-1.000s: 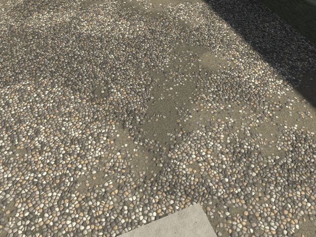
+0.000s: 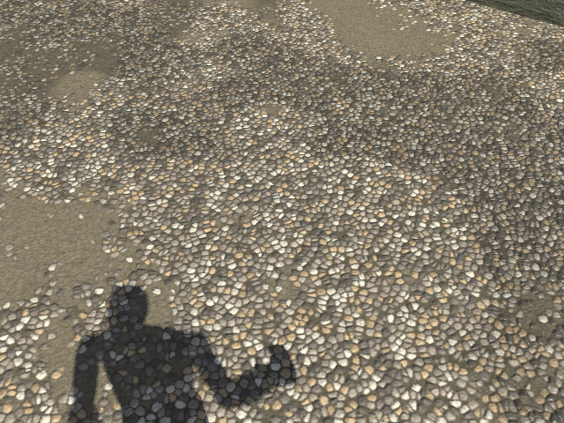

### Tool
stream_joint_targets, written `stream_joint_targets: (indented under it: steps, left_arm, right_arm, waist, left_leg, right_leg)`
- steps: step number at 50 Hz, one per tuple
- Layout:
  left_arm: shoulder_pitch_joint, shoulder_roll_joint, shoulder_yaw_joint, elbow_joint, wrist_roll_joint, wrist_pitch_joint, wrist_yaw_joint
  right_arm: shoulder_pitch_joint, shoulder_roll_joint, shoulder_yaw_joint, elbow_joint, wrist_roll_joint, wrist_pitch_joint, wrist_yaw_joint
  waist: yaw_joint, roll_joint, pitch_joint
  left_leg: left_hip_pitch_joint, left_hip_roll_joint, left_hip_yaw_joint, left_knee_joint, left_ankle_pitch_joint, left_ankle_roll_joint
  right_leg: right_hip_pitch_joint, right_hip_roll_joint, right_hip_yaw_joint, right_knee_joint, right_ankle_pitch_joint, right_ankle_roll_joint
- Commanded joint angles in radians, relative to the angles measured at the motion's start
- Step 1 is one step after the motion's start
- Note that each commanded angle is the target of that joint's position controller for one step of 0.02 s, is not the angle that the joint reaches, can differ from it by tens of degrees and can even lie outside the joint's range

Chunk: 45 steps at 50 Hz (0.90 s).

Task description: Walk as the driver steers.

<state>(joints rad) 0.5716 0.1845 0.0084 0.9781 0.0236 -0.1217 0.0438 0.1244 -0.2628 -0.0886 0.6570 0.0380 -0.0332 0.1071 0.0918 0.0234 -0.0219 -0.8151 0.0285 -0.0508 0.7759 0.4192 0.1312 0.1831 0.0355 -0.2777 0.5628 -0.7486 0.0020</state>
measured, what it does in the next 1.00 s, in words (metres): goes down: left foot 0.17 m lower, then right foot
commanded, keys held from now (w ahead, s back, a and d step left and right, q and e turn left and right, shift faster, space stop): w+q+shift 0.08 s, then w+shift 0.36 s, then shift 0.14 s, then e+shift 0.42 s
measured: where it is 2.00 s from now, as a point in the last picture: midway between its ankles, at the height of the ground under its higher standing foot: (317, 344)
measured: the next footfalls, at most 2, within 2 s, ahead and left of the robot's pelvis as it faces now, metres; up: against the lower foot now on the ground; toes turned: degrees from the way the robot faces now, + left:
left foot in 0.14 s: +0.27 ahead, +0.06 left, -0.17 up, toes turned +13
right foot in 0.46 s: +0.70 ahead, -0.13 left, -0.17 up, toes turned +15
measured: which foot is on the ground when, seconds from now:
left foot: up 0.00-0.12, down 0.14-0.46, up 0.48-0.80, down 0.82-1.00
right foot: down 0.00-0.10, up 0.12-0.44, down 0.46-0.82, up 0.84-1.00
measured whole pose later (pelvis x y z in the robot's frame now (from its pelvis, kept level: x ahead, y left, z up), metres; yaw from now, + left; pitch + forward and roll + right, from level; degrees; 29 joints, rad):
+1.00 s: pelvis +0.76 +0.04 -0.10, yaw +1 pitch +3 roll +0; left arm 0.22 0.34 0.10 0.70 -0.03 0.04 0.04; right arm 0.05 -0.22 -0.03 0.73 -0.03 -0.03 -0.03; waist 0.02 -0.03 0.06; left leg -0.41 0.03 0.07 0.45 -0.09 0.03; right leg -0.57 -0.04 0.01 1.19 -0.47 0.09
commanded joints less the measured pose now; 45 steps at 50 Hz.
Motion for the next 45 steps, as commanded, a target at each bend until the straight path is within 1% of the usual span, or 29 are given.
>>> stream_joint_targets:
  steps: [1,3,5,6,7,8,9,10,11,13,14,16,19,21,22,23,24,25,26,27,28,30,32,35,39,41,42,43,45]
  left_arm:
    - [0.131,0.155,0.034,0.015,-0.021,0.022,0.021]
    - [0.046,0.208,0.044,-0.025,-0.046,0.041,0.043]
    - [-0.106,0.208,0.042,-0.08,-0.03,0.027,0.043]
    - [-0.341,0.226,0.046,-0.139,-0.044,0.0,0.032]
    - [-0.495,0.154,0.039,-0.24,-0.048,-0.023,0.024]
    - [-0.252,0.077,0.004,-0.319,-0.06,-0.05,-0.01]
    - [-0.176,0.129,0.007,-0.305,-0.057,-0.058,-0.031]
    - [-0.176,0.161,0.027,-0.307,-0.078,-0.054,-0.05]
    - [-0.137,0.152,0.036,-0.332,-0.082,-0.038,-0.041]
    - [-0.186,0.194,0.049,-0.307,-0.077,0.013,-0.015]
    - [-0.205,0.188,0.044,-0.313,-0.064,0.025,-0.009]
    - [-0.28,0.139,0.025,-0.327,-0.015,0.011,-0.025]
    - [-0.375,0.131,0.024,-0.306,-0.047,-0.003,-0.056]
    - [-0.259,0.188,0.052,-0.287,-0.052,-0.006,-0.053]
    - [-0.022,0.237,0.082,-0.232,-0.057,0.001,-0.048]
    - [0.184,0.337,0.094,-0.182,-0.042,0.006,-0.041]
    - [0.165,0.382,0.093,-0.167,0.029,-0.008,-0.061]
    - [0.037,0.296,0.077,-0.205,0.01,-0.017,-0.075]
    - [-0.093,0.239,0.072,-0.235,-0.005,-0.017,-0.073]
    - [-0.169,0.237,0.07,-0.23,-0.011,-0.013,-0.076]
    - [-0.215,0.198,0.059,-0.223,-0.012,-0.012,-0.073]
    - [-0.218,0.114,0.028,-0.192,-0.016,-0.011,-0.064]
    - [-0.261,0.191,0.047,-0.191,-0.024,-0.007,-0.044]
    - [-0.262,0.276,0.083,-0.2,-0.056,0.027,-0.018]
    - [-0.268,0.245,0.096,-0.215,-0.065,0.053,-0.003]
    - [-0.306,0.163,0.08,-0.271,-0.044,0.066,-0.004]
    - [-0.147,0.064,0.053,-0.269,-0.025,0.072,-0.009]
    - [-0.005,0.119,0.057,-0.264,-0.053,0.079,-0.017]
    - [-0.129,0.224,0.091,-0.265,-0.054,0.121,-0.009]
  right_arm:
    - [-0.255,0.0,0.017,-0.133,-0.006,-0.045,0.031]
    - [-0.127,-0.027,0.005,-0.091,-0.024,-0.05,0.045]
    - [0.404,-0.139,-0.062,0.086,0.001,-0.016,0.012]
    - [0.673,-0.129,-0.056,0.197,-0.021,-0.006,-0.02]
    - [0.676,-0.13,-0.041,0.249,-0.051,-0.013,-0.06]
    - [0.608,-0.16,-0.009,0.205,-0.108,-0.059,-0.078]
    - [0.556,-0.126,-0.019,0.164,-0.064,-0.057,-0.081]
    - [0.446,-0.107,-0.014,0.135,-0.032,-0.051,-0.099]
    - [0.25,-0.206,-0.034,0.109,-0.022,-0.037,-0.13]
    - [0.02,-0.136,0.003,0.04,-0.047,-0.062,-0.123]
    - [-0.02,-0.098,0.018,0.037,-0.036,-0.078,-0.12]
    - [0.009,-0.14,0.001,0.057,-0.008,-0.095,-0.146]
    - [0.169,-0.133,-0.004,0.104,-0.01,-0.093,-0.136]
    - [0.195,-0.127,0.002,0.121,-0.024,-0.068,-0.12]
    - [0.147,-0.129,0.009,0.116,-0.053,-0.059,-0.107]
    - [0.118,-0.028,0.034,0.101,-0.063,-0.064,-0.1]
    - [0.372,0.134,0.063,0.102,0.022,-0.082,-0.091]
    - [0.349,0.036,0.058,0.108,0.051,-0.087,-0.095]
    - [0.184,-0.006,0.053,0.066,0.047,-0.082,-0.098]
    - [0.085,-0.013,0.056,0.036,0.012,-0.073,-0.103]
    - [0.031,-0.031,0.045,0.021,-0.019,-0.064,-0.102]
    - [-0.011,-0.009,0.044,0.0,-0.03,-0.038,-0.095]
    - [0.003,0.013,0.062,-0.015,-0.034,-0.049,-0.093]
    - [-0.079,-0.021,0.06,-0.013,-0.033,-0.06,-0.087]
    - [-0.035,-0.092,0.028,0.01,-0.052,-0.049,-0.106]
    - [0.132,-0.165,0.006,0.047,-0.08,-0.049,-0.127]
    - [0.137,-0.177,0.018,0.03,-0.106,-0.038,-0.133]
    - [0.103,-0.168,0.019,0.01,-0.097,-0.028,-0.122]
    - [-0.014,-0.08,0.032,-0.013,-0.048,-0.013,-0.127]
  waist:
    - [0.025,-0.058,0.311]
    - [-0.066,-0.097,0.2]
    - [-0.333,0.02,-0.013]
    - [-0.51,0.164,0.007]
    - [-0.477,0.266,0.116]
    - [-0.232,0.254,-0.072]
    - [-0.221,0.003,-0.281]
    - [-0.154,-0.128,-0.223]
    - [-0.011,-0.122,-0.17]
    - [0.053,-0.2,0.092]
    - [0.069,-0.244,0.169]
    - [0.03,-0.153,0.125]
    - [-0.08,-0.07,0.083]
    - [-0.001,-0.021,0.007]
    - [0.14,0.006,-0.106]
    - [0.203,-0.162,-0.164]
    - [0.016,-0.587,-0.283]
    - [0.009,-0.376,-0.2]
    - [0.015,-0.218,-0.053]
    - [-0.013,-0.067,0.019]
    - [-0.036,-0.042,0.025]
    - [-0.063,-0.057,0.022]
    - [-0.105,-0.111,0.031]
    - [-0.086,-0.111,-0.044]
    - [-0.135,-0.133,-0.066]
    - [-0.197,-0.022,-0.18]
    - [-0.123,0.228,-0.28]
    - [-0.078,0.338,-0.4]
    - [-0.084,0.139,-0.235]
  left_leg:
    - [-0.177,-0.076,0.119,-0.127,-0.091,0.035]
    - [0.297,-0.126,0.263,-0.136,-0.043,0.044]
    - [1.018,-0.076,0.169,-0.093,0.043,0.097]
    - [1.221,0.042,0.073,-0.414,0.271,0.202]
    - [1.159,0.062,0.03,-0.495,0.147,0.196]
    - [1.527,0.212,-0.225,-0.099,0.324,0.284]
    - [1.571,0.238,-0.307,-0.125,-0.011,0.332]
    - [1.432,0.22,-0.335,-0.246,-0.295,0.32]
    - [1.158,0.288,-0.519,-0.436,-0.589,0.32]
    - [0.539,0.416,-0.633,-0.544,-0.468,0.322]
    - [0.329,0.354,-0.541,-0.539,-0.494,0.274]
    - [0.17,0.098,-0.231,-0.515,-0.652,0.166]
    - [0.242,0.008,-0.094,-0.479,-0.698,0.154]
    - [0.442,-0.004,-0.084,-0.252,-0.318,0.107]
    - [0.467,-0.002,-0.061,0.022,-0.081,0.059]
    - [0.344,-0.068,-0.022,0.518,-0.306,-0.023]
    - [0.131,-0.273,-0.153,0.904,-0.98,-0.064]
    - [-0.015,-0.185,-0.197,0.914,-0.966,-0.049]
    - [-0.068,-0.124,-0.155,0.861,-0.91,-0.05]
    - [-0.013,-0.066,-0.107,0.764,-0.874,-0.055]
    - [0.043,-0.021,-0.087,0.646,-0.844,-0.052]
    - [0.173,0.025,-0.033,0.464,-0.814,-0.059]
    - [0.212,0.02,-0.003,0.191,-0.766,-0.111]
    - [0.402,-0.073,0.044,-0.153,-0.456,-0.157]
    - [0.594,-0.073,-0.016,-0.333,-0.244,-0.136]
    - [0.86,0.101,-0.12,-0.316,0.04,-0.075]
    - [1.031,0.369,-0.351,-0.266,0.476,0.049]
    - [1.043,0.469,-0.508,-0.313,0.332,0.156]
    - [0.869,0.353,-0.325,-0.383,-0.106,0.13]
  right_leg:
    - [0.003,-0.244,0.101,-0.04,1.208,0.14]
    - [-0.214,-0.237,0.006,0.18,1.564,0.157]
    - [-0.605,-0.2,0.068,0.762,1.653,0.152]
    - [-0.826,-0.038,0.05,1.367,0.684,0.163]
    - [-0.951,0.013,0.105,1.566,0.084,0.085]
    - [-1.255,-0.068,0.368,1.437,-0.003,0.052]
    - [-1.227,-0.128,0.449,1.228,0.096,0.002]
    - [-1.251,-0.144,0.437,1.109,0.209,-0.027]
    - [-1.194,-0.181,0.473,0.984,0.331,0.008]
    - [-1.049,-0.292,0.515,0.882,0.308,0.113]
    - [-0.973,-0.332,0.513,0.729,0.283,0.144]
    - [-0.673,-0.302,0.412,0.344,0.595,0.106]
    - [-0.432,-0.15,0.247,0.19,0.869,0.083]
    - [-0.326,-0.063,0.179,0.132,0.693,0.037]
    - [-0.144,-0.025,0.144,0.181,0.612,0.007]
    - [-0.022,-0.167,0.401,0.142,0.578,-0.052]
    - [0.102,-0.439,1.182,-0.237,0.51,-0.289]
    - [0.103,-0.466,1.285,-0.298,0.361,-0.281]
    - [-0.036,-0.448,1.066,-0.225,0.533,-0.242]
    - [-0.198,-0.403,0.867,-0.195,0.782,-0.218]
    - [-0.303,-0.358,0.716,-0.166,0.902,-0.197]
    - [-0.401,-0.262,0.556,-0.229,1.077,-0.163]
    - [-0.422,-0.265,0.51,-0.24,1.335,-0.211]
    - [-0.425,-0.179,0.415,-0.241,1.183,-0.17]
    - [-0.435,-0.144,0.471,-0.127,0.938,-0.089]
    - [-0.564,-0.027,0.433,0.197,0.68,-0.012]
    - [-0.761,0.063,0.375,0.497,0.033,0.031]
    - [-0.796,0.016,0.42,0.692,0.024,0.04]
    - [-0.887,-0.071,0.358,0.764,0.175,0.072]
